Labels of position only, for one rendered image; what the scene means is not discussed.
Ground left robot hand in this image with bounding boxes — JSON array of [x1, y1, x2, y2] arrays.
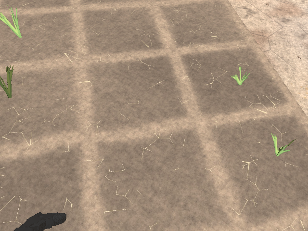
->
[[14, 212, 66, 231]]

